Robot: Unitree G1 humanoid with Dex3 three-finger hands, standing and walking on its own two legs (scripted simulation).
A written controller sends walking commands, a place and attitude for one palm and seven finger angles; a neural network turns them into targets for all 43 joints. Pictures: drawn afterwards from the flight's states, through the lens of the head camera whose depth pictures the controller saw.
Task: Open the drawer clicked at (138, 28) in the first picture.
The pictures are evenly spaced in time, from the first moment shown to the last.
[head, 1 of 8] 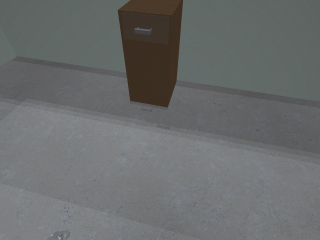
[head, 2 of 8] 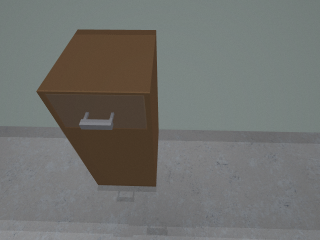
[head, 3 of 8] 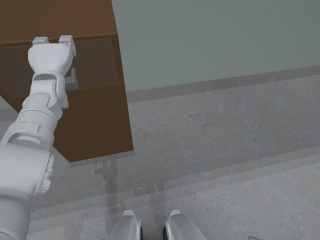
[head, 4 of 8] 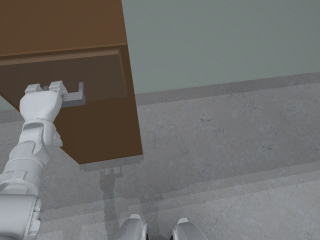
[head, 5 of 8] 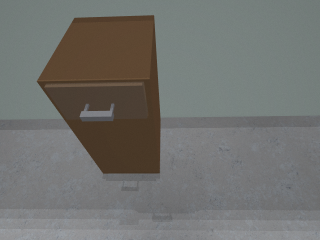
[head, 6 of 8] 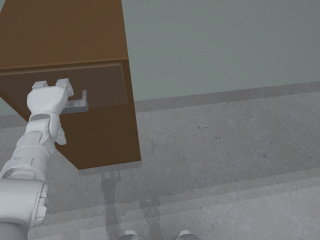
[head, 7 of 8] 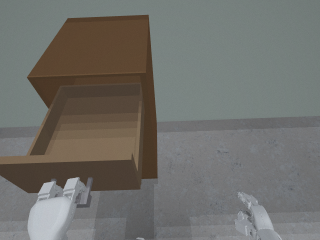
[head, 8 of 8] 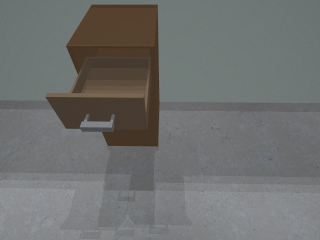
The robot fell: no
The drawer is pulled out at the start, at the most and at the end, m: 0.00 0.30 0.30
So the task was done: yes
